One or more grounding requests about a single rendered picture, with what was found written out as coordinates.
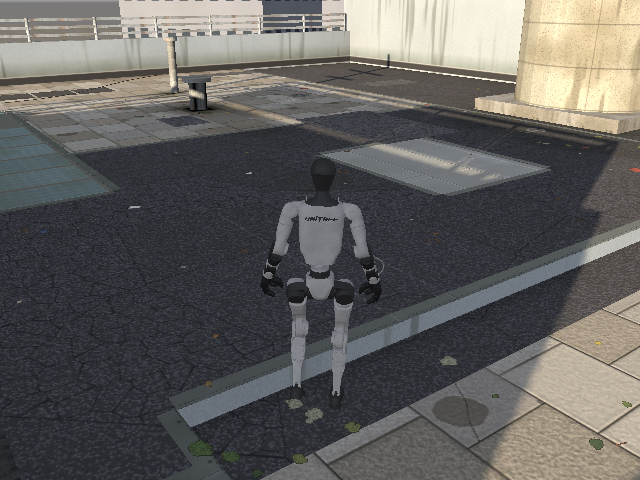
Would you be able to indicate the humanoid robot head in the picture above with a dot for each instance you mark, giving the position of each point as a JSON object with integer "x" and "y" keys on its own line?
{"x": 323, "y": 172}

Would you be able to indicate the robot left shin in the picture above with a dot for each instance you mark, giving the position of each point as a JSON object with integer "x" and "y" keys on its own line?
{"x": 298, "y": 346}

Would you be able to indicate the right robot forearm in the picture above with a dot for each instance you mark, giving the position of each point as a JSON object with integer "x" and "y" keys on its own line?
{"x": 369, "y": 267}

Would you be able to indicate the left robot upper arm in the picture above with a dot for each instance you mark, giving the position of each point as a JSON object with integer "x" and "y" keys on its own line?
{"x": 289, "y": 211}

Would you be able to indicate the left robot hand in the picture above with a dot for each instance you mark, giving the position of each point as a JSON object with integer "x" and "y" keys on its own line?
{"x": 275, "y": 281}

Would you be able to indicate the right robot upper arm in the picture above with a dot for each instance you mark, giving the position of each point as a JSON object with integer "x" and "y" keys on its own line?
{"x": 353, "y": 212}

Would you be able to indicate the right robot hand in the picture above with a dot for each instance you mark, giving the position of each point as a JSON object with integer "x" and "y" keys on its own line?
{"x": 376, "y": 288}

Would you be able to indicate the left robot forearm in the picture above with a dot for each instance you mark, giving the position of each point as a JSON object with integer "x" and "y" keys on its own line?
{"x": 272, "y": 263}

